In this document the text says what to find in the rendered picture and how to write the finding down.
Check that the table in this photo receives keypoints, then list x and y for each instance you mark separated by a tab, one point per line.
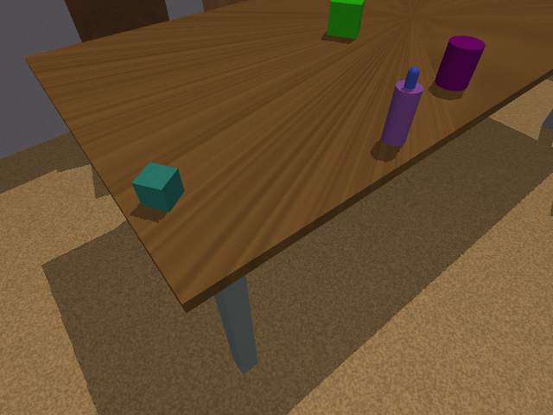
274	125

